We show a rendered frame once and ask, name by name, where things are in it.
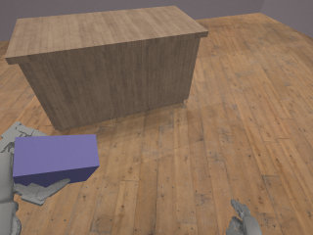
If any table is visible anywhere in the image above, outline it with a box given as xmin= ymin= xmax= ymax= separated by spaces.
xmin=5 ymin=5 xmax=208 ymax=132

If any robot left forearm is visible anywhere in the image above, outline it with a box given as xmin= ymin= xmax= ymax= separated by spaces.
xmin=0 ymin=200 xmax=22 ymax=235

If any sponge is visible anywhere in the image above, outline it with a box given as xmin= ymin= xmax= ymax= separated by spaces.
xmin=13 ymin=134 xmax=100 ymax=188

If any robot left hand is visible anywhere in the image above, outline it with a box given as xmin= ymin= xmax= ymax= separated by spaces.
xmin=0 ymin=121 xmax=70 ymax=207

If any robot right hand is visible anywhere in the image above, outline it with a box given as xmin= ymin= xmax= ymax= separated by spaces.
xmin=226 ymin=199 xmax=263 ymax=235

